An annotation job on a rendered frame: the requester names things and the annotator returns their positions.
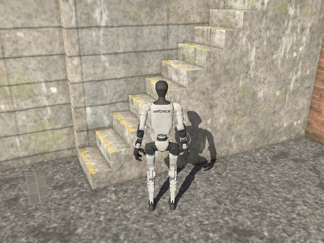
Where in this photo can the robot right hand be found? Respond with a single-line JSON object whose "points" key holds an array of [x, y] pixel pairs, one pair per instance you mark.
{"points": [[185, 154]]}

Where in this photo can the right robot forearm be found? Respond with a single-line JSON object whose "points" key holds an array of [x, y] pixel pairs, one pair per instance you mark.
{"points": [[183, 138]]}

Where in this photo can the robot right foot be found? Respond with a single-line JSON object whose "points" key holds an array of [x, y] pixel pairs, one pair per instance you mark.
{"points": [[172, 205]]}

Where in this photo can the robot left hand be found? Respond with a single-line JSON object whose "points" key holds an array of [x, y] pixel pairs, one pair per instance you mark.
{"points": [[136, 153]]}

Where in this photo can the robot left thigh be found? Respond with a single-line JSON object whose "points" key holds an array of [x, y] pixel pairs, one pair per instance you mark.
{"points": [[150, 157]]}

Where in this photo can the left robot forearm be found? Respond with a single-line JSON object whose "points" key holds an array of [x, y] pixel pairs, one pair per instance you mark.
{"points": [[139, 137]]}

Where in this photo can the left robot upper arm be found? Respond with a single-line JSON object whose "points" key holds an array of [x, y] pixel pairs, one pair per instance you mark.
{"points": [[143, 116]]}

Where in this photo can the right robot upper arm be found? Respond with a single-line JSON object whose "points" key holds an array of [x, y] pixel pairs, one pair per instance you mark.
{"points": [[179, 115]]}

